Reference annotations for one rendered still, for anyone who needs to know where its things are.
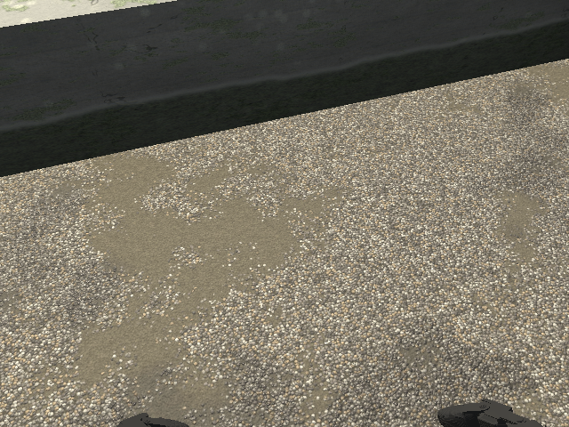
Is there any robot right hand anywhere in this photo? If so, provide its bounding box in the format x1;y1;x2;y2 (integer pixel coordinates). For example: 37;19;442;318
437;399;547;427

